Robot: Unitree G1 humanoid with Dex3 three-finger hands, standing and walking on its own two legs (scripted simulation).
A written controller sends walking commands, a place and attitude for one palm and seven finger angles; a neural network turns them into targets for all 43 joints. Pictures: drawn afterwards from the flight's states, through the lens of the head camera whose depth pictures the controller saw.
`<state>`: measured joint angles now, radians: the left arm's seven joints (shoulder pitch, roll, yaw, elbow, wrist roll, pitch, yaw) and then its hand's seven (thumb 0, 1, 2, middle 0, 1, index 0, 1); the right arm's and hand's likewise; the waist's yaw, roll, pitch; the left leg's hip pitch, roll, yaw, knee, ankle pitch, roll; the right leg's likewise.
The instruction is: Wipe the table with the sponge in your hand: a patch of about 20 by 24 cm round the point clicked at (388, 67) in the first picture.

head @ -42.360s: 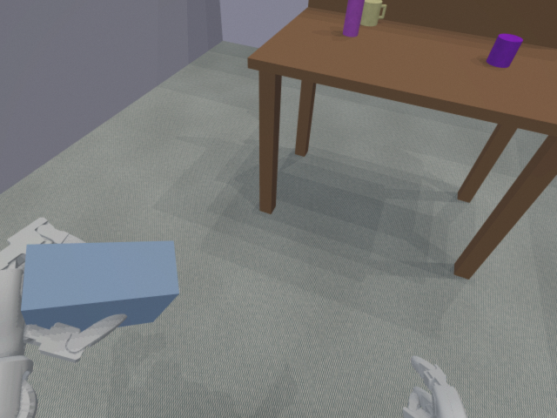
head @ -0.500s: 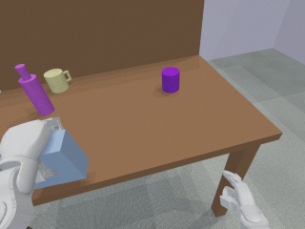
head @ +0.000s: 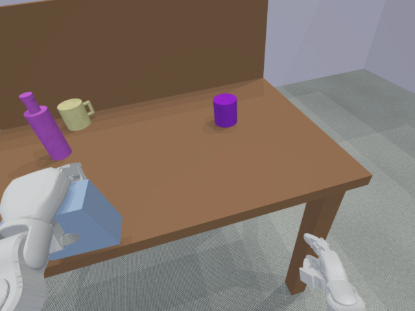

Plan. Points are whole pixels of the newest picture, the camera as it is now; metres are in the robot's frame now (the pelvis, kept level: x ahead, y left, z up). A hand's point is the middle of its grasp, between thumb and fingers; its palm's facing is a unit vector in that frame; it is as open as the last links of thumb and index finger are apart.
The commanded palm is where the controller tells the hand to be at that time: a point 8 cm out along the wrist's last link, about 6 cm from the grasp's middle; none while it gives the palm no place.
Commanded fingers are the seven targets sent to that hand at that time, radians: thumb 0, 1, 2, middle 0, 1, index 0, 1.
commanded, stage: bring the sponge back beside the body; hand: left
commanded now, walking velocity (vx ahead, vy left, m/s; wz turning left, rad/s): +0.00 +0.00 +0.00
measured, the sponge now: (76, 228) +0.20 +0.29 +0.10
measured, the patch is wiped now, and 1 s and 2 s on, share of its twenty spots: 1.00 1.00 1.00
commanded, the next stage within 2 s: step back with the hand held close in 0.06 s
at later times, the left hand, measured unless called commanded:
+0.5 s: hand (80, 186) +0.20 +0.23 +0.22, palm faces +0.37 -0.81 -0.46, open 9.7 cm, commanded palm +0.15 +0.29 +0.22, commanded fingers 0.00 0.10 1.30 -1.20 -1.60 -1.20 -1.60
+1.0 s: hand (16, 218) +0.13 +0.28 +0.22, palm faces +0.53 -0.76 -0.38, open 9.7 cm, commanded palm +0.08 +0.31 +0.22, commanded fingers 0.00 0.10 1.30 -1.20 -1.60 -1.20 -1.60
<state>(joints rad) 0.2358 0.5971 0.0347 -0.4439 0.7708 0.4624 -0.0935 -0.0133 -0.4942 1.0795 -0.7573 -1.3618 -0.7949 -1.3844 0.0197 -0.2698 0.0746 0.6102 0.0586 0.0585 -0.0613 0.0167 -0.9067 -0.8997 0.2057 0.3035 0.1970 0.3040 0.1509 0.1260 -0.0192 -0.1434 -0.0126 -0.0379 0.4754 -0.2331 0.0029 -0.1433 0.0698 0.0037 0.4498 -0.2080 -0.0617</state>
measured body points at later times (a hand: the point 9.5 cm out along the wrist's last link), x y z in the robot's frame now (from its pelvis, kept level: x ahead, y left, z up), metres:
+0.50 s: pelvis -0.01 +0.01 -0.01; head +0.01 +0.01 +0.44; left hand +0.18 +0.27 +0.24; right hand +0.15 -0.23 -0.10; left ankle +0.00 +0.12 -0.74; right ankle +0.03 -0.08 -0.74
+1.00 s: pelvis -0.06 +0.02 -0.02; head -0.07 +0.03 +0.43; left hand +0.10 +0.32 +0.24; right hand +0.12 -0.20 -0.09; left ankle +0.00 +0.12 -0.74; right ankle +0.00 -0.09 -0.74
